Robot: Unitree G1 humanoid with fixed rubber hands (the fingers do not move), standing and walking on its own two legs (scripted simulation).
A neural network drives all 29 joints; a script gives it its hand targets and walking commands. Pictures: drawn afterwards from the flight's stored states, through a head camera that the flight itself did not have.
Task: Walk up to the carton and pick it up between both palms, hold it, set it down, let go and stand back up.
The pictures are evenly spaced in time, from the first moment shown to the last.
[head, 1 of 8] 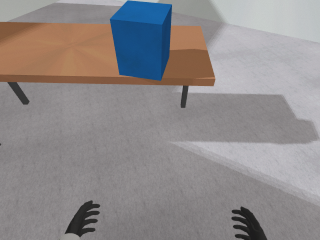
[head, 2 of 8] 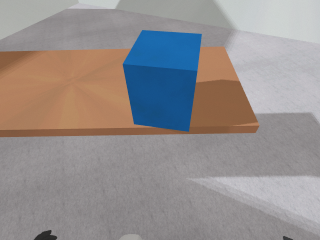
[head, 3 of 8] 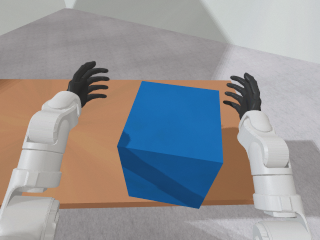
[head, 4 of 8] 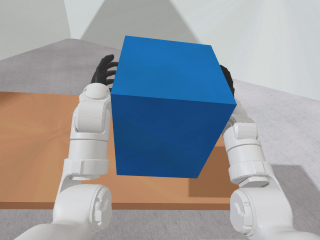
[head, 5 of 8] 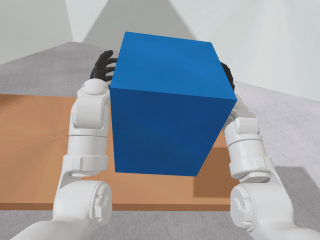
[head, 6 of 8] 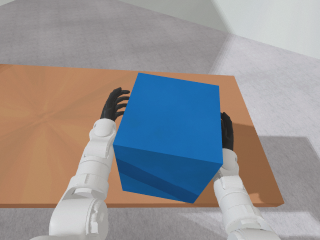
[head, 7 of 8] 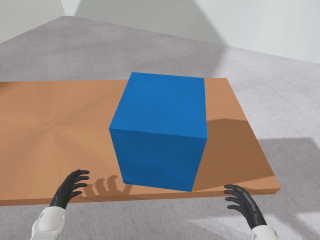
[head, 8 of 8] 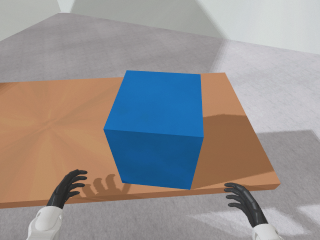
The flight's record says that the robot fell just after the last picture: no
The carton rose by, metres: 0.19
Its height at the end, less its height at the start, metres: +0.00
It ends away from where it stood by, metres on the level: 0.03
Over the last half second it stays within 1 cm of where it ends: yes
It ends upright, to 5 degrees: yes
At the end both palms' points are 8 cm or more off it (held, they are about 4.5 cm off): yes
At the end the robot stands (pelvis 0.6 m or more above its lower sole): yes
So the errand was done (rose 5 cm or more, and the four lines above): yes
